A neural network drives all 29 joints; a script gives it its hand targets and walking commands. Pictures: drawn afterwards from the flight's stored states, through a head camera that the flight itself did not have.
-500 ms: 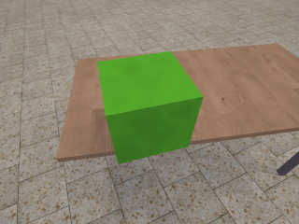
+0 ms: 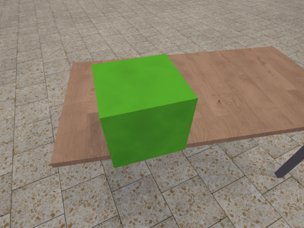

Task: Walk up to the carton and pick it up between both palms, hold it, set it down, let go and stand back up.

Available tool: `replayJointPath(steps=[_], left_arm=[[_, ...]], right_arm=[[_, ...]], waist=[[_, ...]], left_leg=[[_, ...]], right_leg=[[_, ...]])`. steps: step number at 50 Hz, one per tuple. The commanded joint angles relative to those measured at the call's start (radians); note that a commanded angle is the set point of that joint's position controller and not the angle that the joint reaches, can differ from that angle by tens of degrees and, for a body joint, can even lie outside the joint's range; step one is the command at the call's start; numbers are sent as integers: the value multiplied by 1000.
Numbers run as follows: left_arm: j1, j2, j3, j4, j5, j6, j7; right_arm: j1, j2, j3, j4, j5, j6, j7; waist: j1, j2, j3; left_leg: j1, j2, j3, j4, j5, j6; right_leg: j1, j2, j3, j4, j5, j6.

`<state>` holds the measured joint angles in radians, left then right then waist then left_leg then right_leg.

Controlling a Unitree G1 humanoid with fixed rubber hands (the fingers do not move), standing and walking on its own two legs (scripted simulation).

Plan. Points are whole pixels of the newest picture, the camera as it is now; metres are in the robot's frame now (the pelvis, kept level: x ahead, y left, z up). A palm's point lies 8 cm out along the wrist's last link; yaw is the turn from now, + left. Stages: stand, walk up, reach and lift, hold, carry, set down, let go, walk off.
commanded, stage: walk up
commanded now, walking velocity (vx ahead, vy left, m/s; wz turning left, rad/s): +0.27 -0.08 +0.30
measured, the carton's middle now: (140, 109) +0.53 +0.03 +0.01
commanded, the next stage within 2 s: none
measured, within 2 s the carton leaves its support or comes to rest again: neither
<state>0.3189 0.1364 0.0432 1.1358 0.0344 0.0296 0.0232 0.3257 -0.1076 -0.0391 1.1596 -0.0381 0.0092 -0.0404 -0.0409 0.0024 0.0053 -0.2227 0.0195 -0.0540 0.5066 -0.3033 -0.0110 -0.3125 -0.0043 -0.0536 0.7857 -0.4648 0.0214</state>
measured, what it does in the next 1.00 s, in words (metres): steps on the spot: left foot, then right foot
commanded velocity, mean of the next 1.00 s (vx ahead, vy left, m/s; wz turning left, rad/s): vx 0.00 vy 0.04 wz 0.09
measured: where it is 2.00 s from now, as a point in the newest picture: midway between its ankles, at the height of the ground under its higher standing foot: outside the picture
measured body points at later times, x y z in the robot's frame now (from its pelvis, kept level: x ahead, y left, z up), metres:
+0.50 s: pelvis +0.11 +0.00 -0.01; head +0.16 -0.01 +0.44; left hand -0.06 +0.14 -0.14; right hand +0.25 -0.21 -0.17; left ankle +0.17 +0.10 -0.74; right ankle +0.00 -0.14 -0.73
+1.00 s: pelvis +0.06 -0.02 -0.01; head +0.09 -0.06 +0.44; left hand +0.12 +0.23 -0.14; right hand +0.14 -0.26 -0.18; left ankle +0.13 +0.10 -0.69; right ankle +0.07 -0.11 -0.74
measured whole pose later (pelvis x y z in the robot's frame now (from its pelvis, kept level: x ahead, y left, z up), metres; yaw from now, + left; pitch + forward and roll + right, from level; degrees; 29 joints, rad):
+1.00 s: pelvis +0.06 -0.02 -0.01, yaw +6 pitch -1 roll +3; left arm 0.17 0.16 0.03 0.94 0.02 0.04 0.05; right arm 0.20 -0.22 -0.08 0.99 -0.03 0.10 -0.04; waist -0.01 0.04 0.06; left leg -0.55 -0.05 0.05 0.89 -0.45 0.01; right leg -0.31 -0.07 -0.05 0.68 -0.36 -0.03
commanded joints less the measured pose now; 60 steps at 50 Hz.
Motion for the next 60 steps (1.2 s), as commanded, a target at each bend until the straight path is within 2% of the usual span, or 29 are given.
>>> replayJointPath(steps=[1, 4, 5, 7, 8, 9, 12, 13, 16, 19, 22, 24, 25, 26, 27, 28, 29, 32, 41, 45, 46, 47, 48, 49, 51, 53, 55, 58, 60], left_arm=[[24, 43, 11, -98, -3, -46, -12], [224, 24, 9, -23, -24, -65, 3], [293, 49, 13, 6, -19, -73, 13], [406, 198, 40, 6, -13, -68, 27], [370, 171, 35, -33, -3, -73, 25], [279, 163, 34, -66, 6, -82, 22], [168, 109, -4, -106, -7, -114, 13], [170, 89, -11, -98, -7, -123, 10], [283, 86, -14, -58, -4, -139, 12], [283, 55, -39, -35, -3, -139, 18], [318, 113, -25, -29, -2, -123, 30], [295, 136, -18, -35, -14, -106, 38], [276, 127, -15, -50, -21, -102, 40], [276, 117, -7, -83, -32, -94, 49], [318, 27, -20, -67, -52, -75, 52], [278, -17, -31, -62, -34, -60, 41], [250, -47, -36, -55, -14, -48, 35], [175, 11, -12, -71, -6, -14, 41], [26, 65, 13, -153, -21, 47, 35], [40, 81, 12, -160, -32, 36, 30], [85, 98, 11, -151, -29, 28, 28], [97, 169, 21, -166, -13, 14, 29], [52, 316, 48, -219, -9, 8, 35], [49, 306, 59, -212, -1, 8, 49], [-77, 291, 47, -222, -5, 10, 61], [-127, 271, 40, -232, -20, 2, 48], [-103, 217, 30, -224, -20, -11, 31], [-55, 220, 37, -203, -14, -35, 27], [-35, 204, 31, -182, -14, -49, 21]], right_arm=[[-11, -179, -35, -42, -10, 0, -7], [-110, -207, -40, -78, 4, -8, -4], [-71, -164, -31, -79, 10, -10, 4], [-107, -43, -4, -133, 13, -12, 11], [-159, -87, -22, -147, 8, -9, 17], [-144, -96, -28, -134, 8, -9, 30], [39, -42, -22, -78, -4, -13, 55], [39, -52, -22, -81, -1, -10, 59], [-37, -83, -32, -103, 7, 1, 60], [-144, -44, -13, -138, 39, -7, 46], [-139, -96, -22, -148, 39, -5, 25], [-39, -130, -30, -125, 36, -13, 21], [33, -198, -47, -116, 26, -22, 20], [120, -299, -77, -117, 11, -24, 26], [104, -282, -64, -112, 31, -15, 21], [53, -194, -31, -121, 51, -12, 13], [-6, -140, -11, -138, 45, -17, 7], [-112, -198, -24, -185, 30, -10, -18], [-166, -186, -33, -225, 7, 22, -19], [-165, -230, -46, -219, 12, 46, -17], [-146, -230, -48, -222, 13, 54, -16], [-90, -185, -42, -226, 21, 60, -13], [-143, -158, -39, -256, 20, 76, -21], [-188, -198, -61, -261, -3, 88, -10], [-155, -215, -80, -266, -16, 88, 31], [-64, -210, -83, -232, -18, 73, 50], [-22, -215, -78, -213, -11, 71, 62], [-54, -207, -65, -211, -1, 77, 54], [-39, -152, -42, -199, 13, 74, 38]], waist=[[51, 195, 147], [147, 84, 117], [150, -23, 72], [178, -318, 102], [178, -114, 220], [114, 1, 283], [17, -123, 193], [12, -195, 170], [42, -148, 122], [46, -208, 148], [63, -219, 103], [10, -206, 20], [-20, -137, -40], [-39, 55, -147], [-36, 148, -300], [-11, 20, -274], [7, -7, -152], [47, 83, -14], [51, 133, -77], [80, 140, -78], [102, 78, -71], [95, -187, -53], [141, -394, 25], [156, -198, 58], [46, -14, 100], [14, -151, 14], [25, -235, -14], [53, -193, 37], [49, -246, 48]], left_leg=[[-238, 248, -369, -378, -349, 142], [-353, 116, -171, -175, -239, 80], [-403, 39, -73, -21, -279, 68], [-570, -8, 51, 438, -303, 48], [-588, 34, -16, 558, -178, 37], [-616, 54, -39, 620, -61, 23], [-426, 55, 7, 581, 88, 10], [-402, 44, 44, 560, 118, 8], [-434, 24, 102, 499, 139, -2], [-301, -29, 177, 269, 99, -2], [-183, -79, 226, 131, 77, 24], [10, -50, 195, -32, 237, 57], [201, 29, 120, -77, 552, 96], [467, 257, -53, 28, 1240, 190], [459, 426, -127, 9, 1497, 341], [286, 405, -92, -59, 1242, 343], [165, 379, -70, -111, 980, 310], [-1, 336, -7, -109, 1111, 288], [-78, 295, -51, -189, 450, 257], [-150, 239, -21, -173, 295, 179], [-205, 191, 8, -108, 152, 128], [-348, 57, 104, 152, -106, 48], [-444, -86, 120, 446, -384, 4], [-410, -74, -72, 647, -328, 10], [-459, -106, -172, 819, -161, 0], [-430, -128, -144, 855, -28, -26], [-393, -129, -97, 864, 60, -52], [-363, -102, -58, 773, 59, -77], [-289, -73, -15, 538, 3, -78]], right_leg=[[-34, -44, 40, 35, 17, 16], [319, 13, -30, -351, 153, -4], [459, -18, -19, -431, 126, -1], [328, -448, 520, -681, -284, -95], [201, -514, 645, -725, -311, -98], [158, -506, 586, -712, -196, -91], [118, -320, 234, -642, 241, -52], [138, -284, 158, -620, 375, -67], [269, -274, 78, -524, 790, -94], [241, -212, -30, -439, 1149, -81], [266, -254, -4, -314, 1344, -113], [222, -262, 5, -179, 1202, -104], [90, -240, -5, -56, 985, -61], [-154, -163, -59, 240, 331, -10], [-133, -57, -75, 496, -214, 6], [-67, -84, 22, 490, -218, -19], [-85, -94, 47, 447, -176, -26], [-114, -72, 28, 419, -155, -1], [-44, -26, 27, 194, -28, -5], [134, -23, -6, -133, 103, -46], [205, -51, 19, -284, 176, -67], [262, -291, 312, -491, 164, -120], [42, -560, 559, -585, 358, -245], [-61, -532, 525, -571, 363, -269], [-41, -420, 337, -482, 351, -149], [65, -316, 226, -450, 321, -83], [73, -283, 218, -509, 117, -81], [80, -277, 221, -551, 99, -99], [104, -242, 188, -568, 113, -99]])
